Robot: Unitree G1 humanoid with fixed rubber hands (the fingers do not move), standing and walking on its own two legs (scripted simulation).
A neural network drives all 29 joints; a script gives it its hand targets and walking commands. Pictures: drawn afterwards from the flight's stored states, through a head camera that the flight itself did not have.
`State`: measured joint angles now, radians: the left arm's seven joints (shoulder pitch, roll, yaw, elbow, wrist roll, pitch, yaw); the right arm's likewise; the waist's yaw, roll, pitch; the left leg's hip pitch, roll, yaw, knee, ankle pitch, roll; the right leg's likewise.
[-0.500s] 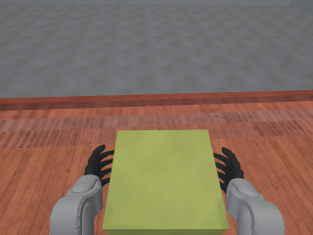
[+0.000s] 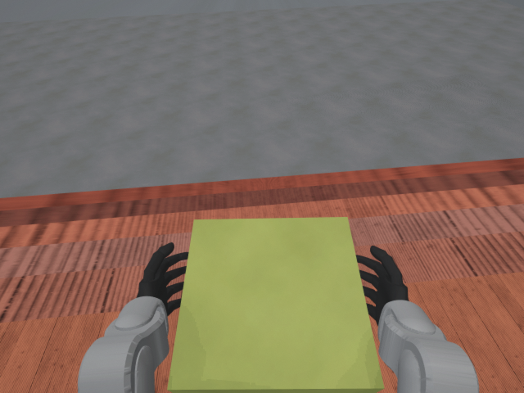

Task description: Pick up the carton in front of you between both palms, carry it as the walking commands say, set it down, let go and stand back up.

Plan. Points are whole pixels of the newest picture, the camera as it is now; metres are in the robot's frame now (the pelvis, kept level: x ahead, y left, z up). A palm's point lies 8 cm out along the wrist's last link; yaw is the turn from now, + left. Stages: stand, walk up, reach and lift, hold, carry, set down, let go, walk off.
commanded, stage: carry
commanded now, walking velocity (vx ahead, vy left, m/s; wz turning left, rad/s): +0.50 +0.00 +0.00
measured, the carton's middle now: (272, 322) +0.24 +0.00 +0.02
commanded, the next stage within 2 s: none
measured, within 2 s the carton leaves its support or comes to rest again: neither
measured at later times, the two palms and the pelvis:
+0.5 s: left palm (203, 132) +0.62 +0.14 +0.11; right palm (343, 130) +0.61 -0.16 +0.11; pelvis +0.31 -0.01 +0.00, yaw -1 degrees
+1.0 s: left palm (215, 75) +0.95 +0.15 +0.10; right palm (317, 73) +0.95 -0.15 +0.10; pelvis +0.62 +0.00 +0.00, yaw +1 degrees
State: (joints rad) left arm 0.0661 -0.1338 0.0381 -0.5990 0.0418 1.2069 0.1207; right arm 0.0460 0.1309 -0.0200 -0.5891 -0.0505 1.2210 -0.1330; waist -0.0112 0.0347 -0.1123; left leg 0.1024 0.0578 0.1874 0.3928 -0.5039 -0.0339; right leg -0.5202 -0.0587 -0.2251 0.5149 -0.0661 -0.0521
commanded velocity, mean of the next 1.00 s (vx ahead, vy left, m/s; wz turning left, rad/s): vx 0.50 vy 0.00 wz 0.00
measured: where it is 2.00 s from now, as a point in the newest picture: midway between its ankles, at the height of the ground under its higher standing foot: (302, 229)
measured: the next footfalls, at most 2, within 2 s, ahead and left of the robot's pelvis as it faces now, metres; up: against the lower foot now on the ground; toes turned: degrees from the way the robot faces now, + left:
left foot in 0.52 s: +0.53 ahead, +0.07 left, +0.00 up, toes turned +6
right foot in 1.18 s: +0.94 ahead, -0.09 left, -0.13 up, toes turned -2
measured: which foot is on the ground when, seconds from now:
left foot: down 0.00-0.02, up 0.04-0.50, down 0.52-1.00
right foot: down 0.00-0.52, up 0.54-1.00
